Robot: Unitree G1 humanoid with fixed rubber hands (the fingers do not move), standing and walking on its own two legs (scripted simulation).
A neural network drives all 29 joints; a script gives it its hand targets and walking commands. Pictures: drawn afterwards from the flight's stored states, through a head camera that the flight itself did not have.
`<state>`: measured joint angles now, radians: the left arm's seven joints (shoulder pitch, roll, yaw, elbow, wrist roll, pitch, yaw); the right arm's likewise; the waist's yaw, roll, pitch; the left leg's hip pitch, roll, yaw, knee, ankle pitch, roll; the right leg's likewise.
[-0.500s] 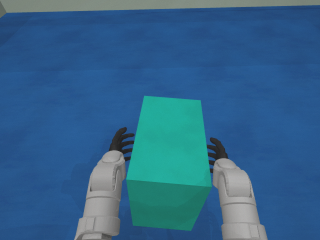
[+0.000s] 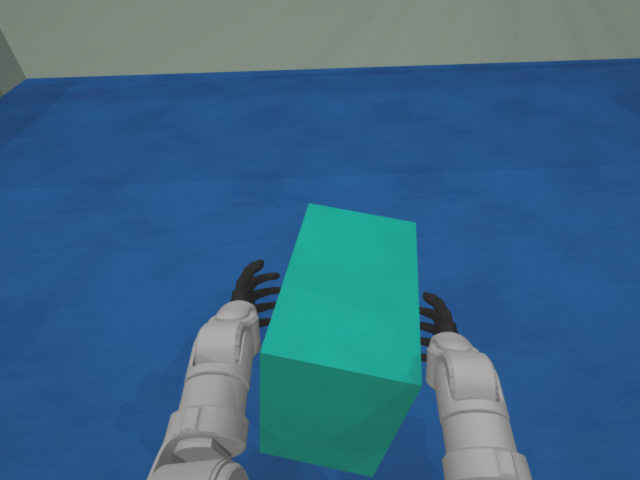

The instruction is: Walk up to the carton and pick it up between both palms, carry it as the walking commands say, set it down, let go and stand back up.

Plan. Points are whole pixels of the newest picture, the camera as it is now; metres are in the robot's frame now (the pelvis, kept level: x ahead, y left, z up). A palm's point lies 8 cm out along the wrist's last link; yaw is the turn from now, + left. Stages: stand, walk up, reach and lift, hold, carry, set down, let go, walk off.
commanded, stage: hold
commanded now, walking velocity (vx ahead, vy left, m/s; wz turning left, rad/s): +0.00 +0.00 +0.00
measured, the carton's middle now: (339, 334) +0.35 +0.01 -0.04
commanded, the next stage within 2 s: set down in 0.42 s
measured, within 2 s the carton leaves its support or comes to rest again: neither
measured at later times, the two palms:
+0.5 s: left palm (245, 327) +0.29 +0.13 +0.06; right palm (454, 359) +0.27 -0.13 +0.04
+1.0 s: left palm (239, 348) +0.30 +0.15 -0.02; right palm (423, 368) +0.30 -0.11 -0.03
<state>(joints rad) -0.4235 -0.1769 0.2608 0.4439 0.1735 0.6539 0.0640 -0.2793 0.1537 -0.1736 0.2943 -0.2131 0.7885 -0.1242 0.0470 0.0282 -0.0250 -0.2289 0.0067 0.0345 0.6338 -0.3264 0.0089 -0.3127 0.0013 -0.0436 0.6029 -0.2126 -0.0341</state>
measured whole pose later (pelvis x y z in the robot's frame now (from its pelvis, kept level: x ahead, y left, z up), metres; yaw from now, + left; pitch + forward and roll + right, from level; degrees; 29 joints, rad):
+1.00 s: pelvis +0.00 +0.01 +0.00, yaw +0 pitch +3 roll -1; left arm -0.40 -0.18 0.35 0.64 0.28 0.36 0.03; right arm -0.34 0.16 -0.23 0.57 -0.26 0.49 -0.13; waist 0.04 0.03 -0.01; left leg -0.41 0.01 0.03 0.67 -0.32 0.03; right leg -0.47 0.00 -0.04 0.59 -0.18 -0.03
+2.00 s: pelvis -0.04 +0.02 -0.07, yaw +0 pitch +30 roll -1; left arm -0.62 0.03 -0.01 0.79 -0.01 -0.12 0.26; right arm -0.59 0.04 -0.15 0.71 -0.06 -0.14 -0.26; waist 0.04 0.03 0.12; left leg -1.20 0.01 0.03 1.05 -0.36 0.04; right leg -1.25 -0.01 -0.04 0.93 -0.20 -0.02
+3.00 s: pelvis -0.09 +0.01 -0.22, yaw +0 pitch +40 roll -1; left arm -1.16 0.05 0.12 0.89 -0.02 0.03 0.25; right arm -1.10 -0.03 -0.18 0.82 -0.04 0.04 -0.30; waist 0.03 0.03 0.20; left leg -1.84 0.00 0.03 1.60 -0.46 0.04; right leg -1.89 -0.01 -0.03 1.48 -0.28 -0.02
